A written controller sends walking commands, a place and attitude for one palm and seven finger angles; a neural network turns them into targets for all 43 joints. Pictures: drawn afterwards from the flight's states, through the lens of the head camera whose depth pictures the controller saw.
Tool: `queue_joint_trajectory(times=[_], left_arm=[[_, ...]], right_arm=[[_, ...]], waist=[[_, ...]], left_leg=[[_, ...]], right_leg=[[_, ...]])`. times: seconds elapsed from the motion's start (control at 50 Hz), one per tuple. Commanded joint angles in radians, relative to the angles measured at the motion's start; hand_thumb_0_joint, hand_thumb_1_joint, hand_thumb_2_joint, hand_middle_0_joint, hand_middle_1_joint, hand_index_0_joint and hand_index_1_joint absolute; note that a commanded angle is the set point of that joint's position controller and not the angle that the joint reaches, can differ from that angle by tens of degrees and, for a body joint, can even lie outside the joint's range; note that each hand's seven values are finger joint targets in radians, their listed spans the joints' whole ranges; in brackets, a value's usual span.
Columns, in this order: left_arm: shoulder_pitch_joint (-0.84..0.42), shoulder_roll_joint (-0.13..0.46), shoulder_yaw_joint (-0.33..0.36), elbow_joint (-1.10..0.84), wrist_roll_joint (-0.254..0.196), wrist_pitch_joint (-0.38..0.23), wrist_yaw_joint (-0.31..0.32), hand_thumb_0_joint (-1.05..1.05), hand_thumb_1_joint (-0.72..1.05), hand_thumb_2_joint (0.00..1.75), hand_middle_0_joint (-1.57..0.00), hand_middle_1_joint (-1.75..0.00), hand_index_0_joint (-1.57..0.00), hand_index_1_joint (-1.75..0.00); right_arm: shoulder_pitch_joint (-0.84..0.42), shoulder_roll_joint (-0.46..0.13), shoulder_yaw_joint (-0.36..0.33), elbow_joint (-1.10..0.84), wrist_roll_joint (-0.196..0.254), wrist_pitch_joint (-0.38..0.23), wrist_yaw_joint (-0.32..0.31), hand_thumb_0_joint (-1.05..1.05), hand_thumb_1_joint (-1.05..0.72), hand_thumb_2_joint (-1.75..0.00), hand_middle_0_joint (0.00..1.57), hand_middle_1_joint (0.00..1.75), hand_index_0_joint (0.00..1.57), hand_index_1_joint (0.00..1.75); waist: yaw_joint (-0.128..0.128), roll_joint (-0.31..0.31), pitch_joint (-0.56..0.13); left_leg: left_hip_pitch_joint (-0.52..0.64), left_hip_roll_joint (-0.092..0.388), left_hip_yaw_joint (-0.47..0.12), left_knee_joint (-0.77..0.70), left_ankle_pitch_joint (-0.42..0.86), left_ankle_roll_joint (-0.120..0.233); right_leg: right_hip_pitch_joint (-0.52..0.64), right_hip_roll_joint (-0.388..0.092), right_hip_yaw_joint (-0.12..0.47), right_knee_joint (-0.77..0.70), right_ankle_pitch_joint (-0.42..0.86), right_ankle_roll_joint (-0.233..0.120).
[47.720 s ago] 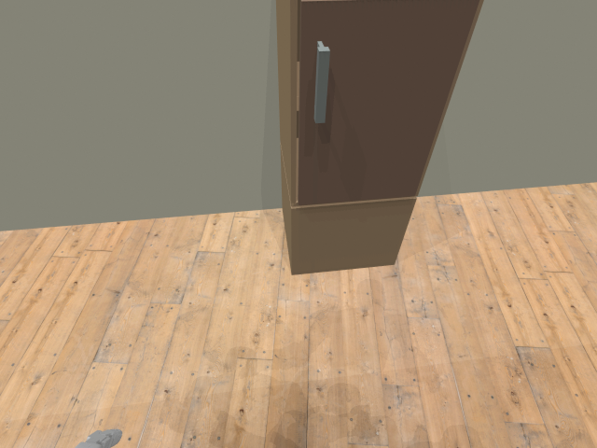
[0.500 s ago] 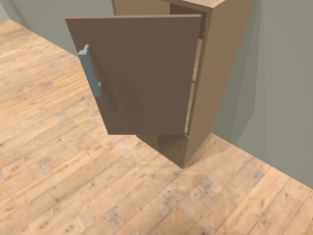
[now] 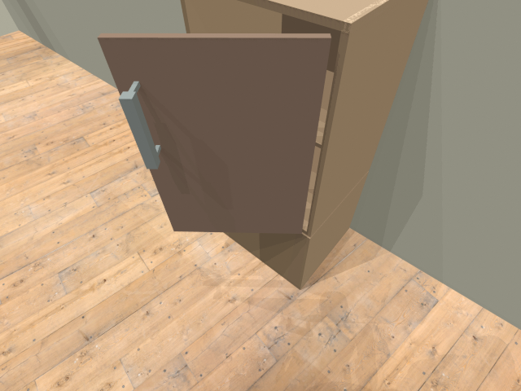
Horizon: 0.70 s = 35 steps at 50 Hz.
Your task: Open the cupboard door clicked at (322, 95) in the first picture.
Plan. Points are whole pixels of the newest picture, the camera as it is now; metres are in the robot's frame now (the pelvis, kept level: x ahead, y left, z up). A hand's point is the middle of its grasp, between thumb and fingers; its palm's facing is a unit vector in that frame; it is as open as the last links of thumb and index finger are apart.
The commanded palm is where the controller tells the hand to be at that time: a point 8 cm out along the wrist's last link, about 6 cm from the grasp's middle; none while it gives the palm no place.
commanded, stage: come to a stop and stand still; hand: left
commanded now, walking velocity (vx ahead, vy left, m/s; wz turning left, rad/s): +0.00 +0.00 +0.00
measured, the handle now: (144, 127) +0.58 +0.28 +0.08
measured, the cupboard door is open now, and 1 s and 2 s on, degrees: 38 38 38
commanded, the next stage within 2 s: look again from close up in 0.14 s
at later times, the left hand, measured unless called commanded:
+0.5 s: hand out of the picture +0.00 +0.16 -0.17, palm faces +0.05 -0.98 -0.21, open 7.3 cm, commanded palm none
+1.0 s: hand out of the picture -0.02 +0.16 -0.17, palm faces +0.09 -0.98 -0.18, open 7.4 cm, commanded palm none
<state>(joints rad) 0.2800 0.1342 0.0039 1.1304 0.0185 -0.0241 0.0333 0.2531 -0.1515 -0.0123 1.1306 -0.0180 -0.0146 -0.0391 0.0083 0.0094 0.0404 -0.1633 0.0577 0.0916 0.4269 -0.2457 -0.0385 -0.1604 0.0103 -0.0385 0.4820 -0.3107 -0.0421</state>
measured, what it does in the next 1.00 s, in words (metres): stands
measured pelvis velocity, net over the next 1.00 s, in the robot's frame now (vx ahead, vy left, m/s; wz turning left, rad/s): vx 0.00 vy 0.00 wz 0.02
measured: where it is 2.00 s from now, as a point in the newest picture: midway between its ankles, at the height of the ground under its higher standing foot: outside the picture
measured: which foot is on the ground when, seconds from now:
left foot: down 0.00-1.00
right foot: down 0.00-1.00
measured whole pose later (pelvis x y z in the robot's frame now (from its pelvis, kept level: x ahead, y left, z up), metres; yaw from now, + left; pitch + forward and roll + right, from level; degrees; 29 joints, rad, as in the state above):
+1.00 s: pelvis +0.00 +0.00 +0.00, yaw +1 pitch -1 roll +0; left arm 0.31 0.12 0.02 1.12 0.02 -0.02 0.03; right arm 0.30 -0.14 -0.01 1.15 -0.02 0.01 -0.03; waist 0.02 0.01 0.04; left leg -0.18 0.08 0.06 0.46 -0.27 -0.03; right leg -0.13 0.03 -0.07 0.45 -0.30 -0.06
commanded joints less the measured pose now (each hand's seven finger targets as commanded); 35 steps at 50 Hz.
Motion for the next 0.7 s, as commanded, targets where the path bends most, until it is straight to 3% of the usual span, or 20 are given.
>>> queue_joint_trajectory(times=[0.0, 0.44, 0.68], left_arm=[[0.065, 0.105, 0.015, -0.029, -0.005, -0.011, 0.003, 0.00, 0.90, 0.90, -0.20, -0.30, -0.20, -0.30], [0.069, 0.108, 0.021, -0.033, -0.008, -0.014, 0.006, 0.00, 0.90, 0.90, -0.20, -0.30, -0.20, -0.30], [0.080, 0.100, 0.019, -0.029, -0.007, -0.013, 0.007, 0.00, 0.90, 0.90, -0.20, -0.30, -0.20, -0.30]], right_arm=[[0.075, -0.068, -0.004, -0.021, 0.004, -0.014, 0.001, 0.00, -0.90, -0.90, 0.20, 0.30, 0.20, 0.30], [0.088, -0.063, -0.002, -0.002, 0.003, -0.011, -0.003, 0.00, -0.90, -0.90, 0.20, 0.30, 0.20, 0.30], [0.092, -0.052, -0.001, 0.005, 0.003, -0.008, -0.004, 0.00, -0.90, -0.90, 0.20, 0.30, 0.20, 0.30]], waist=[[-0.008, -0.026, 0.011], [-0.004, -0.020, -0.001], [-0.005, -0.023, 0.040]], left_leg=[[0.039, 0.059, -0.055, -0.047, 0.188, 0.046], [0.046, 0.060, -0.050, -0.051, 0.191, 0.035], [0.034, 0.058, -0.054, -0.059, 0.169, 0.034]], right_leg=[[-0.047, -0.117, 0.103, -0.102, 0.336, -0.005], [-0.006, -0.117, 0.097, -0.119, 0.382, -0.009], [-0.026, -0.113, 0.095, -0.141, 0.340, -0.005]])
